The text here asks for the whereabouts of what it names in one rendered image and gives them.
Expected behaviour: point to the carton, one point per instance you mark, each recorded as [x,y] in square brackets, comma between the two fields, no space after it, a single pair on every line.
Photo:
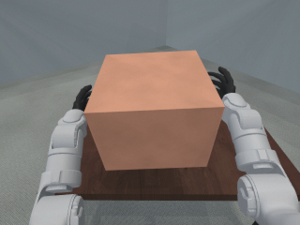
[154,110]

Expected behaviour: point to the right robot hand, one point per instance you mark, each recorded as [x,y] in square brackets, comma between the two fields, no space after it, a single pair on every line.
[226,82]

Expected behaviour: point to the left robot hand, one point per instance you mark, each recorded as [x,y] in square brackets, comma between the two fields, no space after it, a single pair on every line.
[82,98]

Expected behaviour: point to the table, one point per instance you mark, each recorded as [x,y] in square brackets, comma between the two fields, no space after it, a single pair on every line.
[215,182]

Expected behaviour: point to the robot right upper arm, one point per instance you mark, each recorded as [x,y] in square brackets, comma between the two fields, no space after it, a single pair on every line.
[268,198]

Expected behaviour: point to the robot left upper arm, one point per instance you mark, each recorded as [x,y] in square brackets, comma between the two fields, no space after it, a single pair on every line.
[65,209]

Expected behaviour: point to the left robot forearm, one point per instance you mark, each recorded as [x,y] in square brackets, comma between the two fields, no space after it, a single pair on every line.
[63,168]

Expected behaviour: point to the right robot forearm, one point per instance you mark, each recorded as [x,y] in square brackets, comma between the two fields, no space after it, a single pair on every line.
[253,151]

